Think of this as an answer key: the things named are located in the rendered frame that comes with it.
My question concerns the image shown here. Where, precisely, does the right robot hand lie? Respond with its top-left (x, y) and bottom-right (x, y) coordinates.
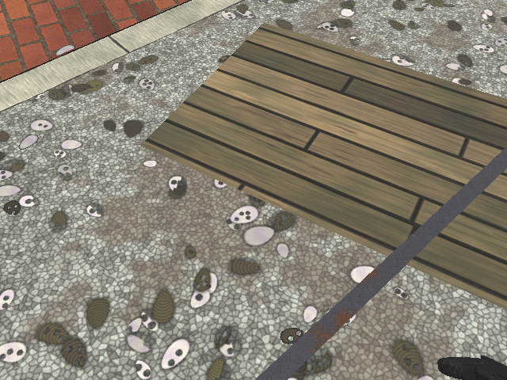
top-left (437, 355), bottom-right (507, 380)

